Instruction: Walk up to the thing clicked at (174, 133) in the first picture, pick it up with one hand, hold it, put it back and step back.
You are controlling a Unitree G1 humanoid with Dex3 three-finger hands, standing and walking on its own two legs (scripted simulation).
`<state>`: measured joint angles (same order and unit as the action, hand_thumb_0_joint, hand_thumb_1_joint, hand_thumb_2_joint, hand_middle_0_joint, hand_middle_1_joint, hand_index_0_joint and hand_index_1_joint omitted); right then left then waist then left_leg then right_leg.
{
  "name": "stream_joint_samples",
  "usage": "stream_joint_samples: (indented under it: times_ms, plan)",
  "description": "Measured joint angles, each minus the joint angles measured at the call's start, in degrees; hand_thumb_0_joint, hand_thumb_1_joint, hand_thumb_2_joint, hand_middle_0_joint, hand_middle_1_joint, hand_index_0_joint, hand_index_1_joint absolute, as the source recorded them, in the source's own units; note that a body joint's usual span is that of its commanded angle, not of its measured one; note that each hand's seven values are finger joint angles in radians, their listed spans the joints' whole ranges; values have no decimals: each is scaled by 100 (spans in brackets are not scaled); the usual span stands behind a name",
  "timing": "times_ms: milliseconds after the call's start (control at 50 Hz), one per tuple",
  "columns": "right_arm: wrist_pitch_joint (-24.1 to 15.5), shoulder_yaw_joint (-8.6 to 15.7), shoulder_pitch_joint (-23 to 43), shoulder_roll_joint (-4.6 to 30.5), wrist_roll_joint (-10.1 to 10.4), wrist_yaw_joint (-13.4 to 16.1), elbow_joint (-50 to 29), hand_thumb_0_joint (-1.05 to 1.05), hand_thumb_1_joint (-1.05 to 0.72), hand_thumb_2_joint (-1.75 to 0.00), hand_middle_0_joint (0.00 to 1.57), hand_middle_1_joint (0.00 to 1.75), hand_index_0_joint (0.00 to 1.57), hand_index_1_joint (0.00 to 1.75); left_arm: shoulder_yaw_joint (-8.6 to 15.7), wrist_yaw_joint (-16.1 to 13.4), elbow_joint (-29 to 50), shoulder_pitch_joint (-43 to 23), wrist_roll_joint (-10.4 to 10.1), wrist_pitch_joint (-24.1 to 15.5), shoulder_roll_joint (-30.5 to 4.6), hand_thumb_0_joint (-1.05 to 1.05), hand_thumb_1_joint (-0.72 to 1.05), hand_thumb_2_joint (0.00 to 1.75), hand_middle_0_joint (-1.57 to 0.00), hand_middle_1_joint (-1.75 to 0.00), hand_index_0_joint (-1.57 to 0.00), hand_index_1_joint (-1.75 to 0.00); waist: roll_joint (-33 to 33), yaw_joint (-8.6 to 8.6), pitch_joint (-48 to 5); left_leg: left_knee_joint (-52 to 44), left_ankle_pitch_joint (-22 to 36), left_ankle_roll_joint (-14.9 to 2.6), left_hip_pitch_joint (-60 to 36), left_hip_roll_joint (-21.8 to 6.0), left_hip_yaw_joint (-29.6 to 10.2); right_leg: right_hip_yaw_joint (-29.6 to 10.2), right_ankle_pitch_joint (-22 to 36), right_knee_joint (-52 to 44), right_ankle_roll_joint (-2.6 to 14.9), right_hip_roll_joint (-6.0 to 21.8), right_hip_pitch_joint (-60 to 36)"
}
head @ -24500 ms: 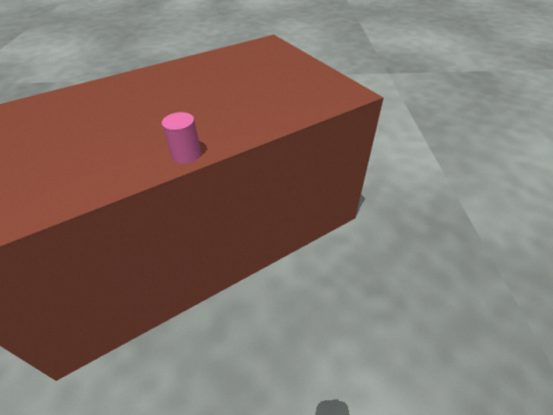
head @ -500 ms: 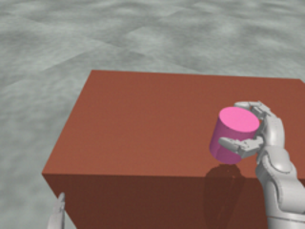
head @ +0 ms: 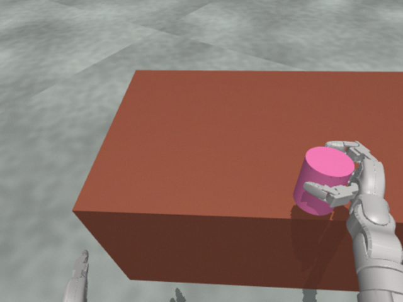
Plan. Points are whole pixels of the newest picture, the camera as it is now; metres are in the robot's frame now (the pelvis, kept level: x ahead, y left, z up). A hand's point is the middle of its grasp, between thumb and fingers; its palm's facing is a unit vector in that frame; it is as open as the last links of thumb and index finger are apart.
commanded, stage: crouch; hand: right
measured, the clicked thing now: (320, 181) +0.36 -0.21 +0.06
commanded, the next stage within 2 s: lower in 0.66 s
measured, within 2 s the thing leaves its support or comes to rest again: rests again in 1.96 s
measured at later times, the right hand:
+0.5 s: hand (330, 159) +0.42 -0.25 +0.06, palm faces +0.32 +0.95 -0.03, open 11.8 cm
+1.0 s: hand (332, 168) +0.42 -0.27 +0.02, palm faces +0.34 +0.94 -0.03, open 11.8 cm
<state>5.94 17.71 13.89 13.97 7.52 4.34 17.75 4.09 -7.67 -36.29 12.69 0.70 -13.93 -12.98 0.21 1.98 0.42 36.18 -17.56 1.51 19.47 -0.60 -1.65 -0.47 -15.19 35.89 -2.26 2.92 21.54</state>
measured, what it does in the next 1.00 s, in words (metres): stands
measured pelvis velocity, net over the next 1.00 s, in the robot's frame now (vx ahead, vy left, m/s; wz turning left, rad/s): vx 0.00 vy -0.01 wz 0.00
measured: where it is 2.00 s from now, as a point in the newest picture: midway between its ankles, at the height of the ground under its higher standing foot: outside the picture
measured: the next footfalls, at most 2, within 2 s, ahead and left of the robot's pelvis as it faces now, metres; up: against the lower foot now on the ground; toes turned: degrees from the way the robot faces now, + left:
none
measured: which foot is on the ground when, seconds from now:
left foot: down 0.00-1.00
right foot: down 0.00-1.00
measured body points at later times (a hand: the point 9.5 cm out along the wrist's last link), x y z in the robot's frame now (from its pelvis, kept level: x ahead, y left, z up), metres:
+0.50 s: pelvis +0.00 -0.01 -0.01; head +0.05 -0.03 +0.43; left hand +0.16 +0.26 -0.07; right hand +0.39 -0.30 +0.06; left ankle +0.02 +0.14 -0.72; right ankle +0.04 -0.14 -0.72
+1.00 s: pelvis +0.00 -0.01 -0.03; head +0.06 -0.04 +0.42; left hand +0.16 +0.25 -0.07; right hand +0.40 -0.32 +0.02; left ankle +0.02 +0.14 -0.72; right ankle +0.04 -0.14 -0.72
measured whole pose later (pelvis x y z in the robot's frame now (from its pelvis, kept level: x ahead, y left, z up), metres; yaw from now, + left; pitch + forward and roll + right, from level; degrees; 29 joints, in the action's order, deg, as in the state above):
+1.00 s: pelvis +0.00 -0.01 -0.03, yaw +0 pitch +11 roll +2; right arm -17.6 26.5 30.8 23.8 5.0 -1.5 54.5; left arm 1.9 -5.3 -23.1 15.4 2.0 -9.9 -12.7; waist 1.2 6.6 -4.4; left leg 46.3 -21.2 2.3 36.4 0.0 -1.2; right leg -1.5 -20.1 48.8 -1.5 3.3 39.9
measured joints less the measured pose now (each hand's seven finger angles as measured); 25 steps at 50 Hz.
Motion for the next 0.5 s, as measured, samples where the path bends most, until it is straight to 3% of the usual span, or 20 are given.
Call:
stream_joint_samples:
  times_ms: [240,340,500]
  plan:
    - [-1071,172,457,244,35,-172,1219,-1,61,-92,65,107,66,107,-113,-59,117,-139,78,120,170,-1,-53,4,-6,-4,-6,-3,-8,122,-258,285,-143,75,446,-38,9,-21,-200,418,68,-42,524]
    - [-1271,245,878,410,-81,-249,1725,-1,61,-92,65,107,66,107,7,-20,26,-171,54,187,107,-1,-54,3,-6,-3,-6,-3,-7,169,-270,434,-180,87,715,-30,3,-24,-263,616,80,-37,815]
    - [-1579,475,1298,558,-125,-326,2323,-1,61,-92,65,108,66,107,-113,76,675,90,50,325,95,-2,-54,3,-6,-3,-6,-3,34,296,-233,500,-160,90,957,11,-30,0,-273,709,81,3,1051]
